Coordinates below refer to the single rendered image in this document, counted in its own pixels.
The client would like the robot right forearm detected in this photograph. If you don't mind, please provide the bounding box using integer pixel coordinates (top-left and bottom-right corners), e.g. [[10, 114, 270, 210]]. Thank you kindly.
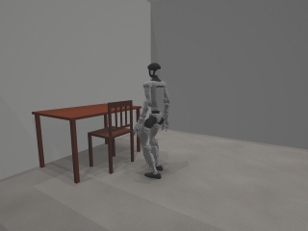
[[163, 101, 170, 118]]

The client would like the robot torso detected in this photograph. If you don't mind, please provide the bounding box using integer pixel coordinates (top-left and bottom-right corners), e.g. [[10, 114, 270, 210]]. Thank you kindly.
[[149, 79, 164, 124]]

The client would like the right robot upper arm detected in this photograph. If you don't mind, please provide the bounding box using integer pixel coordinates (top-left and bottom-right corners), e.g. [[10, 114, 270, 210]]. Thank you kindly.
[[163, 81, 169, 103]]

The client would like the right robot foot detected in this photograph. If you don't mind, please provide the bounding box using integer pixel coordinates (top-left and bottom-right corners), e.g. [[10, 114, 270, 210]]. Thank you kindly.
[[155, 165, 163, 171]]

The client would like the robot left forearm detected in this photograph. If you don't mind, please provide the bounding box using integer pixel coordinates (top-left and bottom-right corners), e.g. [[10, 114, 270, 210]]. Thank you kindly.
[[138, 99, 149, 123]]

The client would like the table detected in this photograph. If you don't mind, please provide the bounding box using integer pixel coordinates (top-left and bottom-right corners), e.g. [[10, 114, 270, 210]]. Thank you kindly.
[[32, 103, 141, 184]]

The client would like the robot right hand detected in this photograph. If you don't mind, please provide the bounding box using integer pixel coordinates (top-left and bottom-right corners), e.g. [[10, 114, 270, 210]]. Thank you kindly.
[[162, 118, 169, 131]]

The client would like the chair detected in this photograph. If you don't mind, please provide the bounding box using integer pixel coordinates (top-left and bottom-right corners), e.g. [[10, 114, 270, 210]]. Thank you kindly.
[[88, 100, 135, 174]]

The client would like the left robot upper arm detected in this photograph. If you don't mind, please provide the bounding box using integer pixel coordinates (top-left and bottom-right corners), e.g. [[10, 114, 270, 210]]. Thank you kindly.
[[142, 81, 152, 106]]

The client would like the robot left hand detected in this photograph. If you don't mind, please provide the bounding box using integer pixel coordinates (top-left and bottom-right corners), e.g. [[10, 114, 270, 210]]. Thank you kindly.
[[133, 122, 142, 137]]

